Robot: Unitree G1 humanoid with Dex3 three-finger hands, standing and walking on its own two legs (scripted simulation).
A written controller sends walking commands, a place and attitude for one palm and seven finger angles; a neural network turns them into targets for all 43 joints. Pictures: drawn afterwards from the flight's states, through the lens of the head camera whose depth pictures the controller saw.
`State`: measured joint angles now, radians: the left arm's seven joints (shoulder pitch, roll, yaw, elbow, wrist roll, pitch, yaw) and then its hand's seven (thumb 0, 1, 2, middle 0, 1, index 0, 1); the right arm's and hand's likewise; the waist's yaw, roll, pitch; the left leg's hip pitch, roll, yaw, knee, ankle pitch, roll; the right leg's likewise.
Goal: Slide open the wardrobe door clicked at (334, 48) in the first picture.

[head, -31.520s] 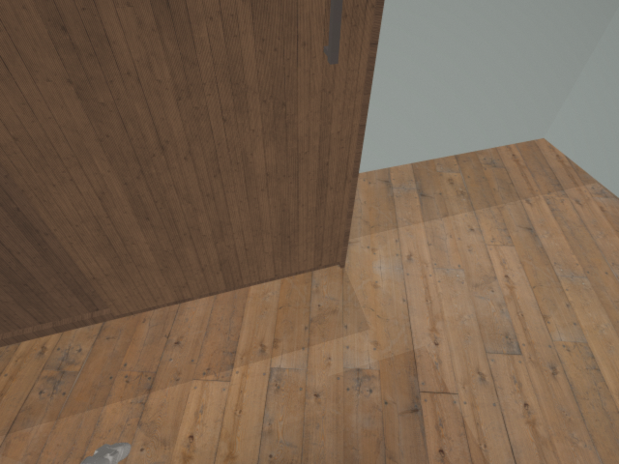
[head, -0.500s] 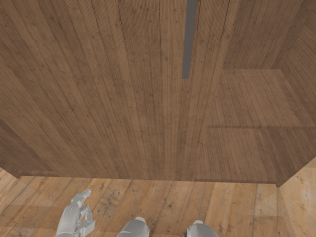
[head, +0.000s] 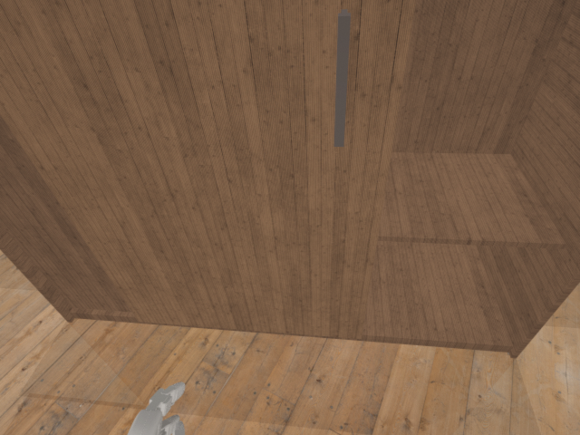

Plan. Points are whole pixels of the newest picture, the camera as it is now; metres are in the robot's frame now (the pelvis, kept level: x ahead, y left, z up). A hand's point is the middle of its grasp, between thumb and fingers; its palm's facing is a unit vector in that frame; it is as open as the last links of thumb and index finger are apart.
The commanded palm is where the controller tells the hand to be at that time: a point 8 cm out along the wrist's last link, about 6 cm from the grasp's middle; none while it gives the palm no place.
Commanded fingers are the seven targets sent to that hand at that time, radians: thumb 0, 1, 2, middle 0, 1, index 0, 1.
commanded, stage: stop stepping back and stand still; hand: right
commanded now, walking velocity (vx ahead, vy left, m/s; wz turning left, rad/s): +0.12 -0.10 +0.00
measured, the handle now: (341, 82) +0.62 -0.07 +0.23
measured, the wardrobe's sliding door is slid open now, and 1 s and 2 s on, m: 0.52 0.52 0.52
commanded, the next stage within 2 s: let the arm hang, fingers relaxed in 0.46 s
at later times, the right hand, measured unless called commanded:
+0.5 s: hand out of the picture +0.18 -0.30 +0.19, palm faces +0.44 +0.76 -0.48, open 7.4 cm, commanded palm +0.12 -0.33 +0.19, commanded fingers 0.00 -0.90 -0.90 0.20 0.30 0.20 0.30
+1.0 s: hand out of the picture +0.04 -0.22 -0.18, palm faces +0.04 +0.98 -0.17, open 6.9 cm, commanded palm none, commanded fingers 0.00 -0.90 -0.90 0.20 0.30 0.20 0.30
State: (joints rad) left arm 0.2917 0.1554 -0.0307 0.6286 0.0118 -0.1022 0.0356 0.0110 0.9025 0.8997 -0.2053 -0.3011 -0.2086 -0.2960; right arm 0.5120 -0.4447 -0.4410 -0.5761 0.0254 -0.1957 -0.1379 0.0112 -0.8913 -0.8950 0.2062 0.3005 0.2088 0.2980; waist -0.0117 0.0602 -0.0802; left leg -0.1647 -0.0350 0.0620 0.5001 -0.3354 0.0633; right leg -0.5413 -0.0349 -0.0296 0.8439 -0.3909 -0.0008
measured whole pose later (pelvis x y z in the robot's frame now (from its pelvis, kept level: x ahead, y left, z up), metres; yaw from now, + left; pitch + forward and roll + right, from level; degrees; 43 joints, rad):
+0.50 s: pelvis -0.03 -0.03 +0.00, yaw +2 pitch -1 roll +1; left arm 0.28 0.16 -0.02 0.64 0.01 -0.12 0.05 0.01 0.90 0.90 -0.20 -0.30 -0.21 -0.30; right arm 0.51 -0.48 -0.48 -0.51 0.02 -0.22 -0.13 0.01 -0.89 -0.89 0.21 0.30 0.21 0.30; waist -0.02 0.03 0.00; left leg -0.28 -0.02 0.06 0.54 -0.23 0.06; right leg -0.42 -0.04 -0.02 0.86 -0.43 -0.01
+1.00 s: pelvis -0.01 -0.03 -0.01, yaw -1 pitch +1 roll +3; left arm 0.32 0.20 0.03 0.95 0.03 0.03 0.02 0.01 0.91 0.90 -0.20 -0.30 -0.20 -0.29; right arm 0.25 -0.19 -0.05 0.92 -0.02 0.05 -0.01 -0.06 -0.98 -0.89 0.21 0.30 0.21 0.30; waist 0.02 0.01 0.04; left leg -0.38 -0.03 0.01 0.63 -0.27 0.00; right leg -0.33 0.02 0.02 0.69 -0.39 -0.06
